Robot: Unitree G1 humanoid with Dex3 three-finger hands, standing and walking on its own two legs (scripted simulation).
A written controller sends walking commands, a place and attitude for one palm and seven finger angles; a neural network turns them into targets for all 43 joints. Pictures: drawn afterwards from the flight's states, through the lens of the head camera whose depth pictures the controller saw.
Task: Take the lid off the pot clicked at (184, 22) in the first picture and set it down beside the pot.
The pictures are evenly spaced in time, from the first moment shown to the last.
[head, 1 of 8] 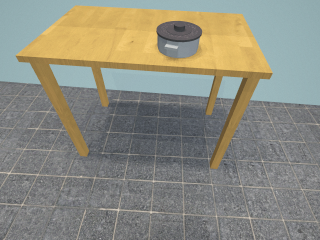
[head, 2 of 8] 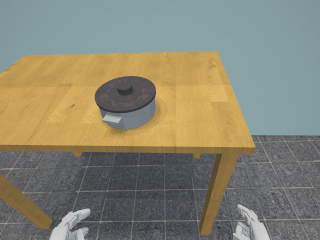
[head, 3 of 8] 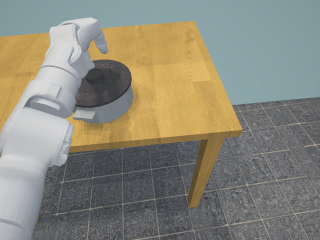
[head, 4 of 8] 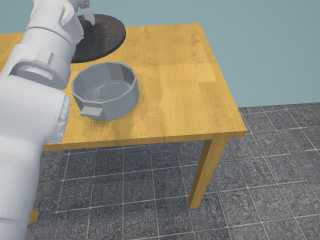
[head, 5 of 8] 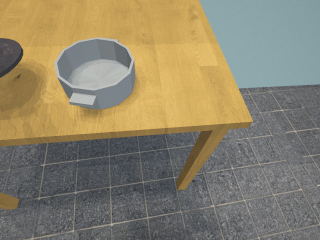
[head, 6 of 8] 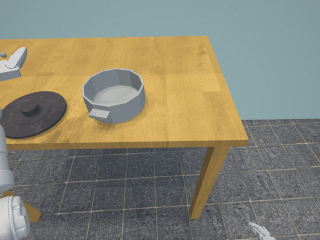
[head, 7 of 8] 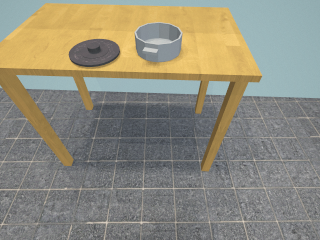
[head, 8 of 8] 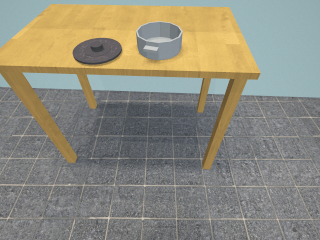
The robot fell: no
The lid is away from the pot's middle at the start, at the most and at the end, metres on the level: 0.00 0.25 0.25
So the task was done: yes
